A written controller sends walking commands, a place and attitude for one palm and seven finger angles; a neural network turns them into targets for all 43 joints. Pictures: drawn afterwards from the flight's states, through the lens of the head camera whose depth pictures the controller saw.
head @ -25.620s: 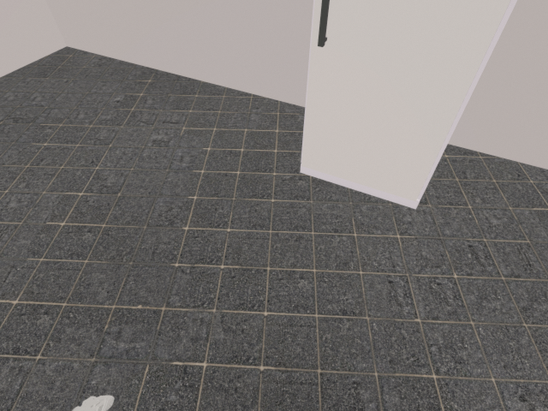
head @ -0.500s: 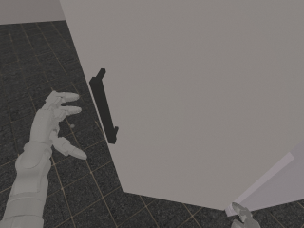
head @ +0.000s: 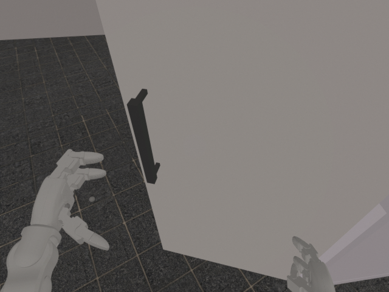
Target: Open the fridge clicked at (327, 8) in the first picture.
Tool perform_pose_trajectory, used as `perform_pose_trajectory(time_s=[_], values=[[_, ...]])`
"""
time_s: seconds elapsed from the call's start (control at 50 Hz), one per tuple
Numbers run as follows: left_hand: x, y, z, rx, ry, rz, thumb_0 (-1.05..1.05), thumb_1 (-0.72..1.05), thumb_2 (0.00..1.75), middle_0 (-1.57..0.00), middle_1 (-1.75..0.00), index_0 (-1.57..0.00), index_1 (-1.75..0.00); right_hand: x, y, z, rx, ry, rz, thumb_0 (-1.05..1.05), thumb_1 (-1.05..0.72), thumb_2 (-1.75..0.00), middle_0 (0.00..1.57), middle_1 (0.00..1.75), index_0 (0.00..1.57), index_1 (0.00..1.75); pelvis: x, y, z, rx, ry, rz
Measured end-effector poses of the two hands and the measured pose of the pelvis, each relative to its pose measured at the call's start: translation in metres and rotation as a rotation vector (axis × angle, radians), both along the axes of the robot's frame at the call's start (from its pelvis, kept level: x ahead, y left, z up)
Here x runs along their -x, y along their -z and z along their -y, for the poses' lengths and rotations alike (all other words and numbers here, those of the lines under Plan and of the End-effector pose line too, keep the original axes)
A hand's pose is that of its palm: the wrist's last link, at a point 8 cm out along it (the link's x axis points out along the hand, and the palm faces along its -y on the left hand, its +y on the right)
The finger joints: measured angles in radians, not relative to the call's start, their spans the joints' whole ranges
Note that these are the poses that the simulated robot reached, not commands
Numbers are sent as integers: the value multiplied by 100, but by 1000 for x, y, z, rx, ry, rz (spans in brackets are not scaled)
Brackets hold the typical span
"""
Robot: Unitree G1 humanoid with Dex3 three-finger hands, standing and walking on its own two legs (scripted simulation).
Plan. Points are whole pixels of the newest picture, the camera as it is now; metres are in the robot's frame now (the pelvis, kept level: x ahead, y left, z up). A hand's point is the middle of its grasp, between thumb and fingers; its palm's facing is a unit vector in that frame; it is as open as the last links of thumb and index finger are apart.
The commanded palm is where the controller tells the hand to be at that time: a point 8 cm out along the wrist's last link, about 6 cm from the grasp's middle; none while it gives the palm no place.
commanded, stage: slip the hand off the handle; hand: left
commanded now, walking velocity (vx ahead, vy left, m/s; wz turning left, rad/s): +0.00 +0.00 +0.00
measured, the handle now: (148, 141) +0.40 +0.15 +0.11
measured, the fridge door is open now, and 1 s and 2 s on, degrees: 69 69 69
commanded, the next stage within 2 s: draw the hand back to the body in 0.06 s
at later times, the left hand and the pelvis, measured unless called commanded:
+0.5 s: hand (76, 201) +0.22 +0.23 +0.13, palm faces +0.10 -0.99 -0.06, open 14.7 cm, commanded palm +0.19 +0.28 +0.14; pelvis +0.01 +0.00 +0.01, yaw +0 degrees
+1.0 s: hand (44, 202) +0.21 +0.26 +0.15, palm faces +0.42 -0.84 -0.35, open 12.6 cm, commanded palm +0.16 +0.30 +0.17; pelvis +0.01 +0.01 +0.02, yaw +0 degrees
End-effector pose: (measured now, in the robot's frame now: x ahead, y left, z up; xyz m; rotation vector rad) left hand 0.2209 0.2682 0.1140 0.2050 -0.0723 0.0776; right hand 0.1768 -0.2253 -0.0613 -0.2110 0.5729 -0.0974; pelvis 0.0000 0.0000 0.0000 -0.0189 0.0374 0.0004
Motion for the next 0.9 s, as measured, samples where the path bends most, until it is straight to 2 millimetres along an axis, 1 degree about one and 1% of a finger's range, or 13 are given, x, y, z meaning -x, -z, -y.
perform_pose_trajectory(time_s=[0.14,0.2,0.26,0.3,0.38,0.46,0.64,0.7,0.78,0.84,0.9], values=[[20,0,1,-14,-16,-7,-2,-55,20,-25,-115,-26,-115,-2,0,-1,0,-22,12,1,-91,-90,20,30,20,30,-2,1,3,2,-5,0],[24,-1,-2,-19,-25,-3,-2,-55,20,-25,-115,-26,-115,0,3,0,6,-26,1,1,-91,-90,20,30,20,30,-2,2,4,4,-12,-1],[21,1,-9,145,-34,-5,-2,-55,20,-25,-115,-26,-115,1,6,2,10,-8,-4,1,-91,-90,20,30,20,30,-2,1,4,9,-21,11],[18,-1,-13,181,-40,-21,-2,-55,20,-25,-115,-26,-115,1,4,2,13,2,6,1,-91,-90,20,30,20,30,-4,-1,3,8,-23,17],[14,-11,-10,145,-23,-40,-2,-55,20,-25,-115,-25,-115,-2,-4,1,1,5,55,2,-91,-90,20,30,20,30,-8,-3,2,4,-18,24],[18,-20,-7,137,-5,-27,-2,-55,20,-25,-115,-25,-115,-6,-11,0,-9,3,98,2,-91,-90,20,30,20,30,-11,-5,2,0,-10,27],[36,-24,-20,132,-73,-41,-2,-54,20,-25,-115,-25,-115,-15,-16,-3,4,-23,116,1,-91,-90,20,30,20,30,-10,-5,1,4,-21,42],[38,-29,-20,122,-66,-26,-2,-52,21,-25,-113,-25,-113,-17,-16,-5,7,-34,121,1,-91,-90,20,30,20,30,-10,-6,1,5,-26,47],[39,-40,-25,-43,-207,-4,-2,-44,25,-25,-109,-25,-108,-18,-16,-9,17,-53,88,1,-91,-90,20,30,20,30,-9,-9,0,4,-17,60],[44,-42,-28,-101,-289,5,-2,-35,29,-24,-104,-25,-104,-16,-15,-11,14,-52,51,1,-91,-90,20,30,20,30,-10,-11,0,1,-10,67],[49,-45,-29,-135,-328,13,-2,-26,34,-24,-99,-24,-98,-13,-11,-13,11,-49,16,1,-91,-90,20,30,20,30,-11,-14,-2,-1,-6,78]])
